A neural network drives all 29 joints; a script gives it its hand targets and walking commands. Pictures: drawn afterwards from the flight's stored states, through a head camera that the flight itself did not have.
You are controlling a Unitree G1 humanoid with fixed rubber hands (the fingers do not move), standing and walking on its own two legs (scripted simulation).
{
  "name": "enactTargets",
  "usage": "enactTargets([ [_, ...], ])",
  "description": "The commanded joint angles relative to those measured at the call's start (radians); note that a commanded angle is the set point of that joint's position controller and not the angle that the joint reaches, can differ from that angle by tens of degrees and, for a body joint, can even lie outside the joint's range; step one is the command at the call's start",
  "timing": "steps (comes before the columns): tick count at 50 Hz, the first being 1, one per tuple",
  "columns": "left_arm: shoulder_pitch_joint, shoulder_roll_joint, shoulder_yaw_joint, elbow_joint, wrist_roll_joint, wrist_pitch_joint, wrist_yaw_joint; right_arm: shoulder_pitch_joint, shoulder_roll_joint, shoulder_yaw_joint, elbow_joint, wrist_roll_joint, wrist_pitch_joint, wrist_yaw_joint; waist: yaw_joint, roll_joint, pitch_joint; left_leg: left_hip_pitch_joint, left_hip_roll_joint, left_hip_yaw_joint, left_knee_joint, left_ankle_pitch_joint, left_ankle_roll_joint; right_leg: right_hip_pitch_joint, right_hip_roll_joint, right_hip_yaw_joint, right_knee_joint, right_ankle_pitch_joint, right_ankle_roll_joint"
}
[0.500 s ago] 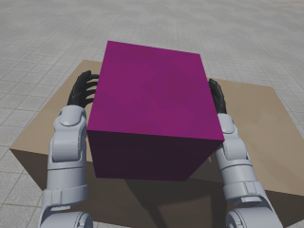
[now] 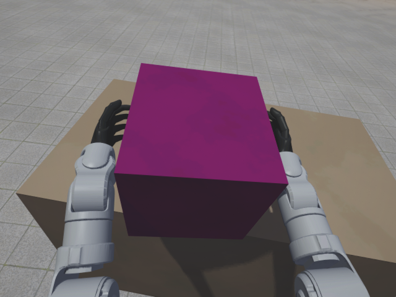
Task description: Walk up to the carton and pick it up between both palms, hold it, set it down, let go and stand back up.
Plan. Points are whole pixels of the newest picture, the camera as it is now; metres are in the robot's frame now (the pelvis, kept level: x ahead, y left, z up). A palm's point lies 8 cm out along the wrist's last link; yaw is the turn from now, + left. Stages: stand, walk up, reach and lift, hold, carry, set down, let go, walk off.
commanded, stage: set down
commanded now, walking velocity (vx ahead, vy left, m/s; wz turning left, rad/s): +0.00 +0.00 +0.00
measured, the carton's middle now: (193, 154) +0.38 +0.00 +0.12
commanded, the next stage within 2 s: none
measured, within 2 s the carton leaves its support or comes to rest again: rests again in 1.86 s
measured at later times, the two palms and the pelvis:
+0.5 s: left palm (120, 137) +0.40 +0.15 +0.14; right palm (282, 150) +0.38 -0.18 +0.14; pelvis +0.01 +0.01 +0.00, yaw +0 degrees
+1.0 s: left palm (125, 138) +0.42 +0.15 +0.12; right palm (279, 152) +0.39 -0.19 +0.12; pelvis +0.01 +0.00 +0.00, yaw +1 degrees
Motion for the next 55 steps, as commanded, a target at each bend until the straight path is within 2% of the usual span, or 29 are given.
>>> enactTargets([
  [1,-0.643,-0.352,-0.390,-0.133,-0.121,-0.133,-0.101,-0.657,0.280,0.166,-0.270,-0.039,-0.115,0.106,-0.051,0.123,-0.494,0.107,0.019,-0.056,0.012,0.289,-0.084,0.069,0.004,0.041,0.026,0.290,0.029],
  [4,-0.671,-0.364,-0.373,-0.062,-0.114,-0.156,-0.092,-0.675,0.290,0.140,-0.216,-0.078,-0.126,0.130,-0.045,0.105,-0.477,0.090,0.031,-0.059,0.001,0.238,-0.082,0.045,0.004,0.031,0.012,0.211,0.020],
  [6,-0.682,-0.383,-0.386,-0.060,-0.121,-0.175,-0.084,-0.679,0.292,0.131,-0.208,-0.090,-0.140,0.139,-0.048,0.111,-0.519,0.106,0.034,-0.067,0.006,0.262,-0.086,0.044,0.008,0.031,0.011,0.222,0.010],
  [11,-0.692,-0.404,-0.366,0.000,-0.098,-0.193,-0.070,-0.708,0.307,0.124,-0.162,-0.101,-0.154,0.156,-0.028,0.118,-0.543,0.115,0.040,-0.078,0.018,0.326,-0.089,0.055,0.013,0.034,0.012,0.262,0.006],
  [16,-0.682,-0.404,-0.322,0.068,-0.078,-0.191,-0.070,-0.723,0.315,0.121,-0.126,-0.097,-0.146,0.159,-0.012,0.083,-0.498,0.091,0.043,-0.087,0.020,0.332,-0.081,0.088,0.009,0.042,0.006,0.279,0.007],
  [21,-0.676,-0.402,-0.294,0.076,-0.063,-0.204,-0.069,-0.709,0.331,0.122,-0.121,-0.098,-0.158,0.157,-0.001,0.073,-0.537,0.049,0.035,-0.084,0.017,0.367,-0.066,0.141,0.005,0.053,0.028,0.393,0.016],
  [25,-0.683,-0.417,-0.305,0.071,-0.068,-0.228,-0.072,-0.700,0.350,0.125,-0.130,-0.106,-0.169,0.148,-0.014,0.084,-0.578,0.036,0.025,-0.088,0.028,0.437,-0.062,0.177,0.004,0.061,0.048,0.499,0.026],
  [28,-0.711,-0.403,-0.302,0.089,-0.071,-0.243,-0.074,-0.708,0.361,0.116,-0.108,-0.119,-0.175,0.150,-0.025,0.087,-0.577,0.009,0.022,-0.083,0.021,0.396,-0.052,0.176,-0.004,0.066,0.052,0.502,0.037],
  [32,-0.719,-0.411,-0.302,0.119,-0.073,-0.268,-0.080,-0.689,0.368,0.082,-0.074,-0.147,-0.186,0.150,-0.044,0.099,-0.593,-0.002,0.020,-0.085,0.017,0.387,-0.058,0.173,-0.004,0.063,0.049,0.496,0.034],
  [38,-0.757,-0.415,-0.270,0.191,-0.074,-0.313,-0.089,-0.708,0.407,0.063,-0.053,-0.183,-0.196,0.150,-0.044,0.090,-0.633,-0.083,0.015,-0.094,0.001,0.365,-0.037,0.237,-0.016,0.072,0.080,0.579,0.044],
  [41,-0.777,-0.407,-0.242,0.237,-0.067,-0.329,-0.091,-0.730,0.415,0.048,-0.033,-0.204,-0.201,0.151,-0.042,0.076,-0.624,-0.110,0.020,-0.100,-0.007,0.350,-0.032,0.238,-0.020,0.069,0.082,0.576,0.040],
  [42,-0.781,-0.408,-0.240,0.236,-0.070,-0.334,-0.090,-0.721,0.415,0.034,-0.024,-0.210,-0.201,0.152,-0.052,0.077,-0.638,-0.088,0.021,-0.100,-0.004,0.356,-0.032,0.229,-0.017,0.070,0.082,0.574,0.042],
  [44,-0.778,-0.407,-0.223,0.275,-0.059,-0.339,-0.092,-0.727,0.407,0.017,-0.010,-0.220,-0.202,0.157,-0.045,0.086,-0.629,-0.086,0.022,-0.100,-0.006,0.348,-0.036,0.214,-0.014,0.067,0.073,0.548,0.037],
  [49,-0.796,-0.384,-0.158,0.344,-0.040,-0.359,-0.097,-0.756,0.426,-0.005,0.008,-0.246,-0.197,0.165,-0.024,0.054,-0.611,-0.136,0.024,-0.098,-0.023,0.309,-0.018,0.243,-0.021,0.068,0.077,0.551,0.041],
  [55,-0.843,-0.372,-0.127,0.400,-0.026,-0.396,-0.087,-0.764,0.441,-0.075,0.066,-0.294,-0.199,0.181,-0.018,0.086,-0.637,-0.107,0.025,-0.096,-0.026,0.286,-0.024,0.175,-0.021,0.054,0.064,0.485,0.033],
])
